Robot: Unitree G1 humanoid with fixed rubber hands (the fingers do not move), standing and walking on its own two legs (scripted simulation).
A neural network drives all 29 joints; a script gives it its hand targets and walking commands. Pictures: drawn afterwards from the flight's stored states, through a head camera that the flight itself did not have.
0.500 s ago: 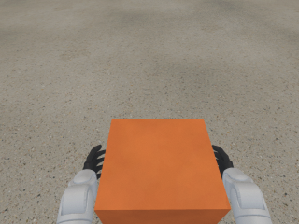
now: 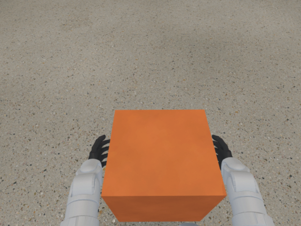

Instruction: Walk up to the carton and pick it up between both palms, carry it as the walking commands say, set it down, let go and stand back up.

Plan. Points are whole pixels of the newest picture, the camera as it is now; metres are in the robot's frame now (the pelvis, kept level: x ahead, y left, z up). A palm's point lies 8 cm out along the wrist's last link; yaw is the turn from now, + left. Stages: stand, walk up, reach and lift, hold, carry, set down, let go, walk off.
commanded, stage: set down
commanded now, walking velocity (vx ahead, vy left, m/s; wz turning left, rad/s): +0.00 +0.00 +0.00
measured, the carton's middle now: (159, 168) +0.29 -0.01 -0.09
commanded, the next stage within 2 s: none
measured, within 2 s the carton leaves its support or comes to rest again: neither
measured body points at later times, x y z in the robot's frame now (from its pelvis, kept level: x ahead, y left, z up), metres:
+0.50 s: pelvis -0.04 -0.03 -0.05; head +0.11 -0.03 +0.37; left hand +0.32 +0.17 -0.11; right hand +0.33 -0.19 -0.13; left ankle +0.01 +0.10 -0.73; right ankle +0.02 -0.12 -0.73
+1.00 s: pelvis -0.05 -0.02 -0.12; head +0.16 -0.02 +0.27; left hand +0.35 +0.18 -0.20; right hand +0.37 -0.19 -0.21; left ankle +0.01 +0.10 -0.73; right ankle +0.02 -0.12 -0.73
